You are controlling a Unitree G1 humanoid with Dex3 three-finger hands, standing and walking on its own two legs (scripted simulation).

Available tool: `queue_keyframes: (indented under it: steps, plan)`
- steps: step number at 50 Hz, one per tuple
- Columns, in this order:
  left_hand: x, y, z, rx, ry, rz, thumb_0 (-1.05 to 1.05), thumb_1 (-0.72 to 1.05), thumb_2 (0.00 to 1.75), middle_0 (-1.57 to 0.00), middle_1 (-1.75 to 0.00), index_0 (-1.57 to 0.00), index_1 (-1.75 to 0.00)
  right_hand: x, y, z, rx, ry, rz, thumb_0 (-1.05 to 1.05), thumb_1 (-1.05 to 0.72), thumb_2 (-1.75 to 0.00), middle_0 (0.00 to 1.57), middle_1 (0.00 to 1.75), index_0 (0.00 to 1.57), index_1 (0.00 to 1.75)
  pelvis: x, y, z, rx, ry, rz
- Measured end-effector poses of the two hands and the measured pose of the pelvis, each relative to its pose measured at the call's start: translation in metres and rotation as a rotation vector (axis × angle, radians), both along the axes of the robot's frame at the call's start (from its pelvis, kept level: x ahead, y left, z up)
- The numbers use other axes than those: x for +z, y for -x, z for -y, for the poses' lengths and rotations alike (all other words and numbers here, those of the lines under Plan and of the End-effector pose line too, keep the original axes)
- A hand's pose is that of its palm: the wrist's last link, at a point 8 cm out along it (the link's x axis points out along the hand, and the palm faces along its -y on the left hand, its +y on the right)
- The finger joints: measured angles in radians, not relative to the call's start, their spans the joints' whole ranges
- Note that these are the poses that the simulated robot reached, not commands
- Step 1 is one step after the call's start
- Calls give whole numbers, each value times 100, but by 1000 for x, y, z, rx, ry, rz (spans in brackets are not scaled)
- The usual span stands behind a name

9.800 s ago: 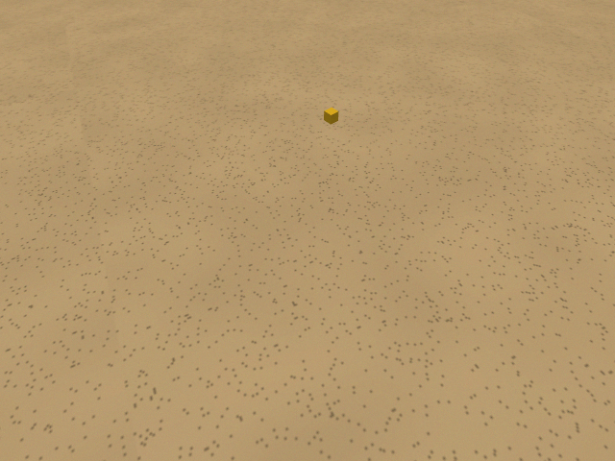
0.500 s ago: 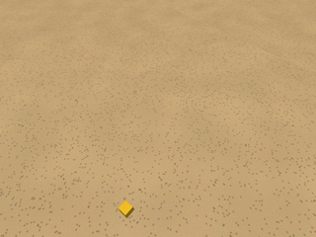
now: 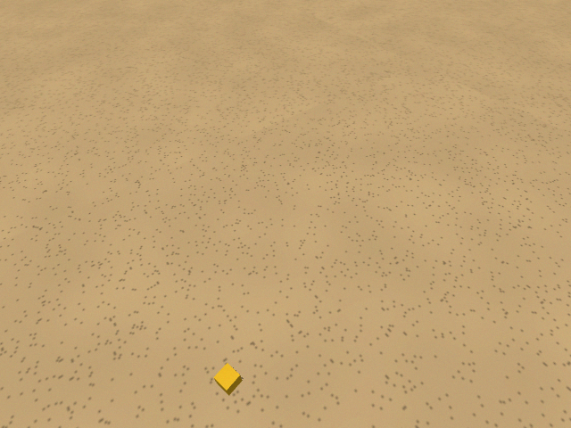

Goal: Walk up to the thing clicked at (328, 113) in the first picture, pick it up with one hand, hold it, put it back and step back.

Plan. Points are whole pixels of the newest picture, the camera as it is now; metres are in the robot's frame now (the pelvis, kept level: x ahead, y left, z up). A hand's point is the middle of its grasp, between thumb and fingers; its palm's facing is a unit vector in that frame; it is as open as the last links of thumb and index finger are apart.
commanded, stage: rise first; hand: left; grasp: from above
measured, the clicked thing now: (228, 379) +0.41 +0.23 -0.75
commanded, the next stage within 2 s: none
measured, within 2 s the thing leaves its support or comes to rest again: neither
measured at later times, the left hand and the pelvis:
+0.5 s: hand out of the picture +0.14 +0.26 -0.20, palm faces -0.07 -0.89 -0.45, open 12.2 cm; pelvis -0.01 +0.00 -0.04, yaw -1 degrees
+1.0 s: hand out of the picture +0.12 +0.28 -0.26, palm faces -0.13 -0.77 -0.63, open 13.6 cm; pelvis -0.02 +0.00 -0.11, yaw +0 degrees
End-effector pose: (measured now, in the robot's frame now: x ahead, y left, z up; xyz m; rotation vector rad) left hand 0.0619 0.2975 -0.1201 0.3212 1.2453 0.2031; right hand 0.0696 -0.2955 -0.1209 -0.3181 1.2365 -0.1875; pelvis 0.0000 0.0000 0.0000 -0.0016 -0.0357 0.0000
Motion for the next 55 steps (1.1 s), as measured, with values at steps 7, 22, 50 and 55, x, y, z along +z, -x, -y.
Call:
queue_keyframes:
  steps: [7,22,50,55]
  plan:
    - [-1,-17,4,28,6,77,1,87,91,-21,-32,-20,-33,2,-6,-5,-6,1,78,1,-91,-90,21,30,20,30,-3,5,0,7,1,-31]
    - [-24,-79,0,-65,-82,75,0,4,90,-20,-80,-19,-81,-17,2,-41,-50,-76,173,1,-93,-90,21,30,20,30,-30,14,-3,-11,10,-183]
    - [-93,-57,-8,-119,-326,-4,0,-43,92,-16,-95,-15,-96,-78,-66,-56,58,-34,360,1,-87,-89,21,30,20,30,-106,21,-4,-2,32,-374]
    - [-120,-67,-14,-182,-425,-33,0,-42,92,-14,-97,-13,-97,-105,-64,-53,78,-25,346,1,-85,-88,21,30,20,30,-129,28,-3,-2,32,-433]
